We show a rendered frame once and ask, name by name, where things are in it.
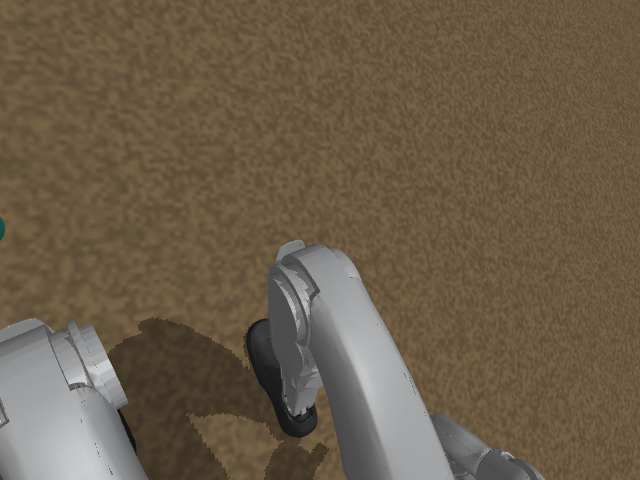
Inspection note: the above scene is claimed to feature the right robot hand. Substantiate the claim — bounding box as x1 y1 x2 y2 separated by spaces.
429 414 492 480

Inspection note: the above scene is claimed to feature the right robot arm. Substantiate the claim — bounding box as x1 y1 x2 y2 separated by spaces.
475 448 545 480

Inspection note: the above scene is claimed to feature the left robot foot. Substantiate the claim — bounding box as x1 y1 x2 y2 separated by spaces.
117 409 137 455

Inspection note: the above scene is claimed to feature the right robot foot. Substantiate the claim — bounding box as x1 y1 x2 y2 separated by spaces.
246 318 317 438

